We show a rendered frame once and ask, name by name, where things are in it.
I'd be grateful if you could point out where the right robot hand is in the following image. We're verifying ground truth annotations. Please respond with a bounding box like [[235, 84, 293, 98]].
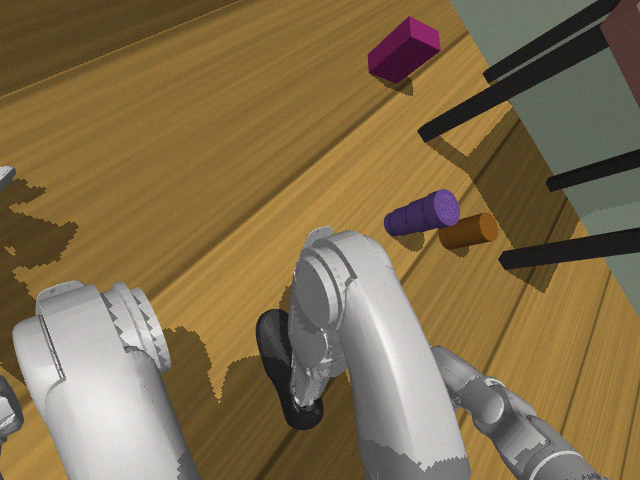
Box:
[[430, 346, 485, 413]]

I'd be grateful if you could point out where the left robot arm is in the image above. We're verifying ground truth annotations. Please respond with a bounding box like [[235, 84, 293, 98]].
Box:
[[0, 375, 24, 480]]

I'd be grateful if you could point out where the chair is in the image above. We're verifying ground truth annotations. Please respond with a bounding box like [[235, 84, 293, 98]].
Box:
[[417, 0, 640, 270]]

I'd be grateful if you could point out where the left robot hand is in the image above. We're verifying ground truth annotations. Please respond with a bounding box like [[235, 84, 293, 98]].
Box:
[[0, 166, 16, 193]]

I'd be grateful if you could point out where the right robot arm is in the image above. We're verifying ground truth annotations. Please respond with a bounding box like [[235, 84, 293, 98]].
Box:
[[461, 376, 611, 480]]

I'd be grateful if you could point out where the right robot foot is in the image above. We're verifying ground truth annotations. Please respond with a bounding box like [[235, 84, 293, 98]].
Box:
[[256, 309, 323, 430]]

